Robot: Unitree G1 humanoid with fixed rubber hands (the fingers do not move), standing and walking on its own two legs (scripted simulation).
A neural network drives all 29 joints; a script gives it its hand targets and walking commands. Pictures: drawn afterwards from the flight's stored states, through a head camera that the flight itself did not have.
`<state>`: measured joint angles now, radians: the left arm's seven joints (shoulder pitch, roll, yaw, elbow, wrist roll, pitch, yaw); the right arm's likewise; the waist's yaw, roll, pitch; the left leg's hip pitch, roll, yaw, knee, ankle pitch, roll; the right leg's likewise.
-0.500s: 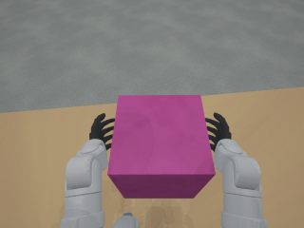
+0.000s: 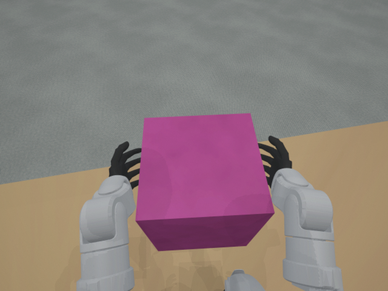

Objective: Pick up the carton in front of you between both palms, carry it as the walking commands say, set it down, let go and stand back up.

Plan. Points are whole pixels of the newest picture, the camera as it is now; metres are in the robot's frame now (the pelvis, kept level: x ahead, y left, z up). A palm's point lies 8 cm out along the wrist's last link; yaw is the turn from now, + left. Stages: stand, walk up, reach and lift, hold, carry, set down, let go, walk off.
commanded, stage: carry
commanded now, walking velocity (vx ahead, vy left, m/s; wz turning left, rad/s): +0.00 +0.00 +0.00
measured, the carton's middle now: (200, 188) +0.34 -0.01 +0.01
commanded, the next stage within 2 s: none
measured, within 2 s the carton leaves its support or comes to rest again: neither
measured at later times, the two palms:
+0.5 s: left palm (130, 129) +0.48 +0.15 +0.06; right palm (255, 123) +0.49 -0.15 +0.06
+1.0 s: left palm (117, 121) +0.48 +0.17 +0.09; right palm (247, 116) +0.48 -0.13 +0.09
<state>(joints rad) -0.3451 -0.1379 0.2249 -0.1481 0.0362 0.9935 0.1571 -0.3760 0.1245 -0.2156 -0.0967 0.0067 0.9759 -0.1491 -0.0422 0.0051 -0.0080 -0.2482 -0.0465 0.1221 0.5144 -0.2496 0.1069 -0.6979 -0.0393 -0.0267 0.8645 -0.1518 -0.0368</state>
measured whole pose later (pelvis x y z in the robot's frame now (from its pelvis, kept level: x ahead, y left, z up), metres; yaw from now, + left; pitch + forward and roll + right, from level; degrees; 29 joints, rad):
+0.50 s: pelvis +0.17 -0.01 -0.03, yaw +2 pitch +3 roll +1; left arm -0.34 -0.13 0.22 -0.10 0.03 0.99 0.14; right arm -0.35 0.13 -0.20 -0.10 -0.03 0.99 -0.15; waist 0.01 -0.01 -0.02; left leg -0.29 -0.01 0.02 0.59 -0.25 -0.02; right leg -0.40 0.02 -0.13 0.54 -0.11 -0.12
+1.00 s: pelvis +0.17 +0.01 -0.02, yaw +1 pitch +2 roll +0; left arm -0.43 -0.12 0.25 0.02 0.05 1.07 0.15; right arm -0.42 0.13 -0.25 0.01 -0.06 1.06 -0.15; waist 0.01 -0.01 -0.12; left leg -0.26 -0.02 0.06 0.58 -0.26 0.03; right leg -0.36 0.00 -0.10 0.52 -0.10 -0.08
